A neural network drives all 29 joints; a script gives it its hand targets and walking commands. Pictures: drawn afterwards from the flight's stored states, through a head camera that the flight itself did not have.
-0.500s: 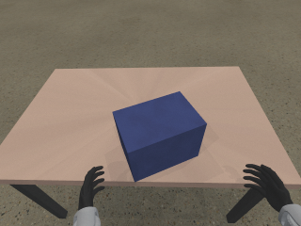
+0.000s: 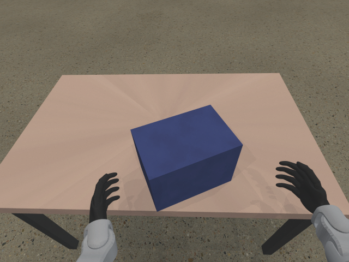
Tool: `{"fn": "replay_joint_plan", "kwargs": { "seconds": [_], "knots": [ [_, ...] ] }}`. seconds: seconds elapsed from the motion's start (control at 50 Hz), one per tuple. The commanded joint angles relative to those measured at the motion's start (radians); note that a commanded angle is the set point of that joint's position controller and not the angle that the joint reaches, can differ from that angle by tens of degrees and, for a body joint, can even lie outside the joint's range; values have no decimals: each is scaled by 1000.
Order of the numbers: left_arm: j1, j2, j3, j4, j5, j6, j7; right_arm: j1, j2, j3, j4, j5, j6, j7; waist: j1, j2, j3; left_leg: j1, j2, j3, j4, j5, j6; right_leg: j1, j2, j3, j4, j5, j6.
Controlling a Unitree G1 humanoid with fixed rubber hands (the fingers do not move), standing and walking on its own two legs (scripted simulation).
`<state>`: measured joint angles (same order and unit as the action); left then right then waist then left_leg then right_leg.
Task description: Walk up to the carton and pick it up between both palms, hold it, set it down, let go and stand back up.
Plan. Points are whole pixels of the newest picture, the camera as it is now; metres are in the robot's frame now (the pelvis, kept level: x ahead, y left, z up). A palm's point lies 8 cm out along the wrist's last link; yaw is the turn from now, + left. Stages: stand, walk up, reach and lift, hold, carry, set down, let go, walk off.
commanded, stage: reach and lift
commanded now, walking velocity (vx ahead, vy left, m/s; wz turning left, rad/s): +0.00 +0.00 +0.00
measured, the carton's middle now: (184, 157) +0.42 -0.01 -0.04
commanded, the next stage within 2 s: none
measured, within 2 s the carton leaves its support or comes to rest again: neither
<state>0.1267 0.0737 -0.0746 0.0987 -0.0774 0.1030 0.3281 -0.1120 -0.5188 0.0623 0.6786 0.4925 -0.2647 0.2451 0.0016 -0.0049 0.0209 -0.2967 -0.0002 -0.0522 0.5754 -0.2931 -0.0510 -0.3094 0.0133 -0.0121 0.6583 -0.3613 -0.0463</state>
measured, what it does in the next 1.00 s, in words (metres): stands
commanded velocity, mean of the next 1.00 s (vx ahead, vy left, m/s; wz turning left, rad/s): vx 0.00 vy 0.00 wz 0.00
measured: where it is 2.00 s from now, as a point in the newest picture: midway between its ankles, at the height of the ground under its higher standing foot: outside the picture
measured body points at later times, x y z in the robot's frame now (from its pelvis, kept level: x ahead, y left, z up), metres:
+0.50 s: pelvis -0.01 +0.00 +0.00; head +0.04 -0.01 +0.45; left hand +0.32 +0.19 +0.06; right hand +0.37 -0.25 +0.05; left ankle +0.01 +0.16 -0.73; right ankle -0.01 -0.08 -0.73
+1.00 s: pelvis +0.01 -0.01 +0.00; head +0.09 -0.02 +0.44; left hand +0.36 +0.18 +0.06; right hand +0.44 -0.25 +0.07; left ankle +0.01 +0.16 -0.72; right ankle -0.01 -0.08 -0.73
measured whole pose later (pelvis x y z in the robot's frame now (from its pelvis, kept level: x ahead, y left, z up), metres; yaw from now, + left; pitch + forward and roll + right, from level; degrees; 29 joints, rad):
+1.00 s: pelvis +0.01 -0.01 +0.00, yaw -1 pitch +13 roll +0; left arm -0.32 0.07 0.03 0.12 -0.11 0.39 0.31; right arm -0.60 -0.56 0.09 0.72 0.49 -0.01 0.16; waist 0.08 0.03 -0.04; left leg -0.51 0.04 -0.05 0.54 -0.24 -0.06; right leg -0.50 0.06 -0.01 0.56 -0.28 -0.05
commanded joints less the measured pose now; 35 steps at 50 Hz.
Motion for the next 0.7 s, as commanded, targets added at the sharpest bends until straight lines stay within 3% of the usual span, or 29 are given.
{"fn": "replay_joint_plan", "kwargs": {
  "seconds": [0.0, 0.14, 0.2, 0.24, 0.32, 0.42, 0.52, 0.62, 0.68],
  "knots": [
    [-400, -17, 79, -365, -58, -23, 7, -483, -370, -85, -221, 47, -43, 9, 140, -137, -437, 92, 12, 63, -114, 373, -2, 103, 64, 82, -221, 587, -9],
    [-574, -13, 120, -211, -45, 54, 22, -645, -336, -72, -93, 35, 52, 30, 185, -120, -341, 25, 29, 69, -162, 142, 22, 4, 50, 95, -272, 253, -10],
    [-648, -10, 125, -137, -46, 91, 18, -709, -317, -75, -72, 15, 100, 32, 189, -142, -306, -19, 36, 60, -175, 51, 34, -6, 39, 115, -283, 145, -4],
    [-712, 4, 137, -106, -53, 113, 18, -760, -305, -69, -71, 14, 126, 31, 203, -126, -328, -45, 33, 65, -175, 35, 36, 9, 32, 123, -287, 120, -1],
    [-779, 20, 159, -38, -62, 162, 7, -832, -299, -82, -95, -12, 172, 20, 203, -166, -371, -88, 31, 63, -171, 17, 46, 49, 21, 144, -283, 103, 11],
    [-840, 26, 151, -98, -80, 193, 0, -887, -312, -109, -117, -43, 192, 2, 180, -134, -491, -38, 31, 66, -155, 130, 39, 79, 40, 104, -251, 296, 10],
    [-805, 27, 163, -220, -66, 192, -18, -884, -338, -108, -180, -42, 160, -30, 170, -105, -685, 39, 19, 67, -109, 418, 12, 159, 64, 79, -206, 707, 12],
    [-789, 32, 175, -332, -49, 182, -22, -909, -354, -79, -221, -12, 121, -56, 182, -63, -846, 106, 16, 65, -52, 681, -19, 184, 88, 63, -174, 969, 5],
    [-760, 34, 166, -380, -44, 188, -23, -892, -381, -82, -207, -2, 112, -67, 173, -26, -893, 166, 23, 60, -25, 812, -43, 150, 100, 51, -171, 1027, 0]
  ]
}}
